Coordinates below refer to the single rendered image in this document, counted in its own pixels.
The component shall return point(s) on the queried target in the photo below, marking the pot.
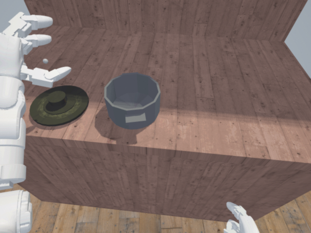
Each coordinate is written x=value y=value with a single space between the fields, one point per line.
x=132 y=100

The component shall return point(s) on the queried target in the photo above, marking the table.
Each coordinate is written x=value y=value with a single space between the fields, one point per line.
x=234 y=123

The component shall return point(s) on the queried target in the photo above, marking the left robot hand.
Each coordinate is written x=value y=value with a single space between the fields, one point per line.
x=15 y=42

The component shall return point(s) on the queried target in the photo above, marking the left robot upper arm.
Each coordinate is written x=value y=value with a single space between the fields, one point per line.
x=16 y=214

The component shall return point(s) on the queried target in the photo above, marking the lid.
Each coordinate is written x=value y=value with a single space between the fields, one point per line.
x=44 y=114

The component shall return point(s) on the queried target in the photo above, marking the knob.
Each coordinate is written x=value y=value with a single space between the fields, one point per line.
x=57 y=98

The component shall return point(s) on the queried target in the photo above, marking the robot left forearm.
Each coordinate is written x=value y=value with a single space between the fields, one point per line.
x=12 y=132

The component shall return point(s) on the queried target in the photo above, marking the right robot hand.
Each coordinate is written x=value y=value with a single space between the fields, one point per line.
x=246 y=223

